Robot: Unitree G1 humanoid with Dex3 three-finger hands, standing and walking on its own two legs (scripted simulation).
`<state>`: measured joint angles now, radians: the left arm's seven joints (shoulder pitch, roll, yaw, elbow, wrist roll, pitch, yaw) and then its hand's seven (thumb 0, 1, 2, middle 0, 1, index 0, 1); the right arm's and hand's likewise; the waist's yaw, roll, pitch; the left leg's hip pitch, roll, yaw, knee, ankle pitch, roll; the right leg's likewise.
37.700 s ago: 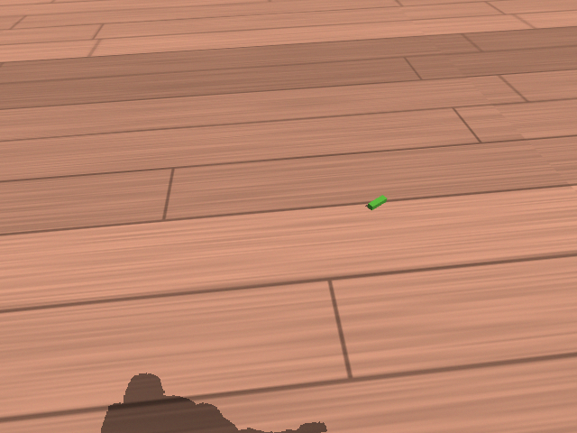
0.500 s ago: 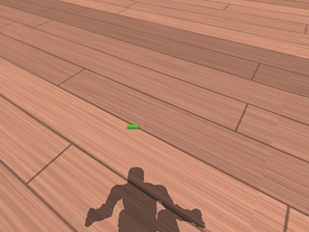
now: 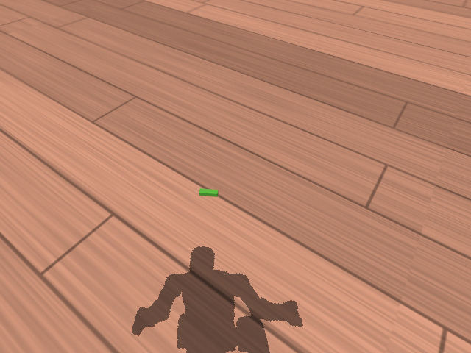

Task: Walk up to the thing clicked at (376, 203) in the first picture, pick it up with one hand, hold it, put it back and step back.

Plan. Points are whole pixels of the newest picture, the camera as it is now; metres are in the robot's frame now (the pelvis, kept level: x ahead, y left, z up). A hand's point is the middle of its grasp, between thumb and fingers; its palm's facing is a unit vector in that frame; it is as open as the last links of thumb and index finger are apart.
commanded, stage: step back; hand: left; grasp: from above
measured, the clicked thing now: (208, 192) +1.04 +0.19 -0.76
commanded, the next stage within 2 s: stand in 0.16 s
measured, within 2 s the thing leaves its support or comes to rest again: neither
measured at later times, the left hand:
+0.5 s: hand out of the picture +0.08 +0.24 -0.14, palm faces -0.04 -0.94 -0.33, open 7.4 cm
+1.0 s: hand out of the picture +0.06 +0.24 -0.15, palm faces -0.05 -0.94 -0.33, open 7.4 cm
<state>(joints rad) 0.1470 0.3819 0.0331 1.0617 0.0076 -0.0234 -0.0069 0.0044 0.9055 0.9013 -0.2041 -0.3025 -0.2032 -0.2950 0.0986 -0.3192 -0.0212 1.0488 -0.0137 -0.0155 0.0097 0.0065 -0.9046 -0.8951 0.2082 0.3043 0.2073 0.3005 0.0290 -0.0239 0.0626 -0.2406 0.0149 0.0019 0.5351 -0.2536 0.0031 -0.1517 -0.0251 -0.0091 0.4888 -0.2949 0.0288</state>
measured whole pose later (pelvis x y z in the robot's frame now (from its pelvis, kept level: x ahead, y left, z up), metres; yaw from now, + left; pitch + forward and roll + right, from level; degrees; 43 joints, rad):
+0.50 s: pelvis -0.01 -0.01 +0.01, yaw -1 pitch -3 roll +0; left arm 0.08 0.35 0.00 1.13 0.01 -0.02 -0.01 0.00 0.90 0.90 -0.20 -0.30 -0.20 -0.30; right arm 0.06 -0.34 -0.02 1.14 0.00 -0.01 0.01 0.01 -0.91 -0.90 0.21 0.30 0.21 0.30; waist 0.00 0.00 0.06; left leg -0.14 0.02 0.01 0.32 -0.14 -0.01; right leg -0.07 -0.02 0.00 0.32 -0.19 0.02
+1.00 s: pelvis -0.01 -0.01 +0.01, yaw -1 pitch -2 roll +0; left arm 0.12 0.36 -0.01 1.13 0.01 -0.02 -0.01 0.00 0.91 0.90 -0.20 -0.30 -0.20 -0.30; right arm 0.11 -0.34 0.00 1.16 -0.01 -0.01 0.02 0.01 -0.91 -0.90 0.21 0.30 0.21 0.30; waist -0.01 -0.01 0.05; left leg -0.16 0.02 0.01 0.32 -0.13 -0.01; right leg -0.10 -0.02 0.00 0.32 -0.19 0.02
